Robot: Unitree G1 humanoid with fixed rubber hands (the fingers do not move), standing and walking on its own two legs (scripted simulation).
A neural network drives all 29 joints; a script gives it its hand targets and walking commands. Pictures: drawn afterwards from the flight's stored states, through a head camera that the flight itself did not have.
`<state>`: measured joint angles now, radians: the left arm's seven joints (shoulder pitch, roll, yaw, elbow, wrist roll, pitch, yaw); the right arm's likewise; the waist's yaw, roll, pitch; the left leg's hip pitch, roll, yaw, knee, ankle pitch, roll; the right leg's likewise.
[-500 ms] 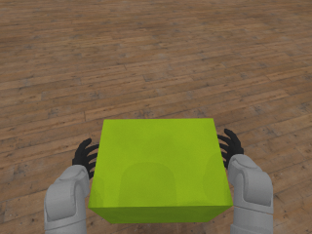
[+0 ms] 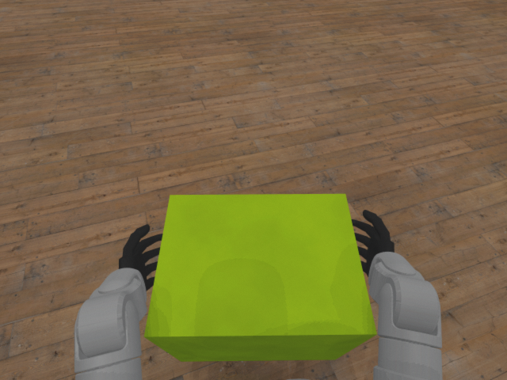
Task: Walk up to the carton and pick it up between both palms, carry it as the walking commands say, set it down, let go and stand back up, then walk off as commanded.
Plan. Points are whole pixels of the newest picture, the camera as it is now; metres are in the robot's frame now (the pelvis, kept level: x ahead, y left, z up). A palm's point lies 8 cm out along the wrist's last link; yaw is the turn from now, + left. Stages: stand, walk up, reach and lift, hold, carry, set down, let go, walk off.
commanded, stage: carry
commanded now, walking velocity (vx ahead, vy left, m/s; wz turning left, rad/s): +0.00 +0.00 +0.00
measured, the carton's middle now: (258, 282) +0.27 -0.01 -0.01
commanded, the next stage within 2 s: none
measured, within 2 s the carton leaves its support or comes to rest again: neither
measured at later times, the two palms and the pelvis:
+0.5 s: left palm (135, 276) +0.25 +0.17 +0.04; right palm (378, 260) +0.26 -0.19 +0.06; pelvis +0.00 +0.00 +0.00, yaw +0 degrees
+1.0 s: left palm (136, 275) +0.26 +0.17 +0.04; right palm (378, 259) +0.26 -0.19 +0.06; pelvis +0.00 +0.00 +0.00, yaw +0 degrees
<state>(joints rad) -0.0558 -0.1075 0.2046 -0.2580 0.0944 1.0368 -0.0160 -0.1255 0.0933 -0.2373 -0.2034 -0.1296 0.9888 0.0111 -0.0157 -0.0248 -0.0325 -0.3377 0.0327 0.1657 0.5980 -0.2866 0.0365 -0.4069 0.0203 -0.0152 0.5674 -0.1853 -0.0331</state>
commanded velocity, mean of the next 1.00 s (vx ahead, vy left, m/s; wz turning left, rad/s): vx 0.00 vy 0.00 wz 0.02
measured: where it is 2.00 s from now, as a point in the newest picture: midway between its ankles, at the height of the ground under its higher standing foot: outside the picture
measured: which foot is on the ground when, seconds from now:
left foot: down 0.00-1.00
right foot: down 0.00-1.00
